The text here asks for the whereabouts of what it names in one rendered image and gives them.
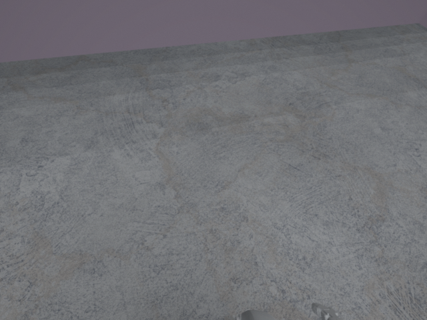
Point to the robot right hand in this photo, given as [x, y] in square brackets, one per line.
[325, 313]

